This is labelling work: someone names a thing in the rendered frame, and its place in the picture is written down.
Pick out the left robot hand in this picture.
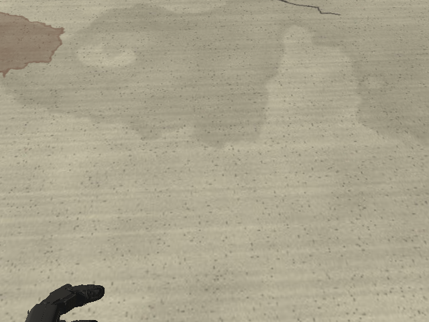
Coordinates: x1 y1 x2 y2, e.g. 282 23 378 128
25 284 105 322

